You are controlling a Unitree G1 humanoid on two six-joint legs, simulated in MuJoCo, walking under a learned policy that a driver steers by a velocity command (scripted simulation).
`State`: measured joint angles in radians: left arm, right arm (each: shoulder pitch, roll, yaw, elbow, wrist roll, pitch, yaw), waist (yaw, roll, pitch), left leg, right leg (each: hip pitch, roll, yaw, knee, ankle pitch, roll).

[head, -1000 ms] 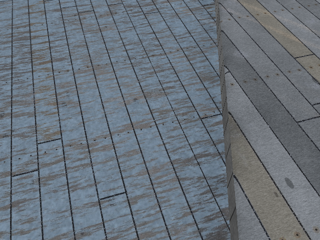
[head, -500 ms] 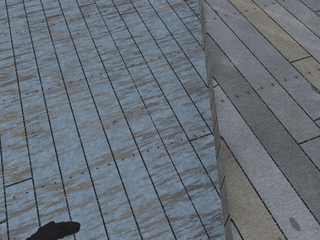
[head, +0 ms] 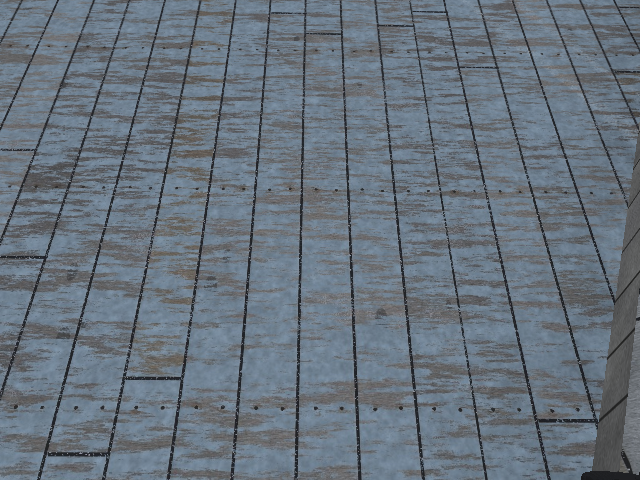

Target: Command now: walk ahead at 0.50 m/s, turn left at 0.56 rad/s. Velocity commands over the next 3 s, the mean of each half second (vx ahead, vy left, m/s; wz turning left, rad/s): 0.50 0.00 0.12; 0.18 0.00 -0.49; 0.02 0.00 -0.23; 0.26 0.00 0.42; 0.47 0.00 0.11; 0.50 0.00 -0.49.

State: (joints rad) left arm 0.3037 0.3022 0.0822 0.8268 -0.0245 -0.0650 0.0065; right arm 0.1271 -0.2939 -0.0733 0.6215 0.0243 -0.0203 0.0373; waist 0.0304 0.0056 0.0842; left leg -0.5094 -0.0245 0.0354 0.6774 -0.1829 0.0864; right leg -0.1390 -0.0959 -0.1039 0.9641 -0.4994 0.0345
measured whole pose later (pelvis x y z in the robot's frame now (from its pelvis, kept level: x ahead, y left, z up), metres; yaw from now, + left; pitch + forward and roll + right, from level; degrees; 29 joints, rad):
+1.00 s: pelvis +0.48 +0.00 +0.02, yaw -18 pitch +2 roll +0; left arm 0.20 0.33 0.07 0.69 -0.01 0.03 0.03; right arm 0.14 -0.28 -0.04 0.65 -0.03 -0.04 -0.02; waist 0.03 -0.03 0.02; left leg -0.39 -0.04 -0.07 0.51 -0.15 0.00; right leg -0.35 0.14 0.21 0.79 -0.51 -0.01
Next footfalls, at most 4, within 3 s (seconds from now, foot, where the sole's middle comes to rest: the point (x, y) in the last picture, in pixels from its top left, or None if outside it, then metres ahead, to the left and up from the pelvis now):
0.50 right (390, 457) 0.47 -0.11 -0.75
0.94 left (301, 382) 0.62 0.08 -0.75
1.34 right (406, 459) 0.47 -0.14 -0.75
1.82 left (297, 369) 0.65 0.09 -0.75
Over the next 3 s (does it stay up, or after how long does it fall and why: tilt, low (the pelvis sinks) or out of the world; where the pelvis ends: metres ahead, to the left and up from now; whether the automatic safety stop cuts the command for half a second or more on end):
stays up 1.20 -0.02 0.03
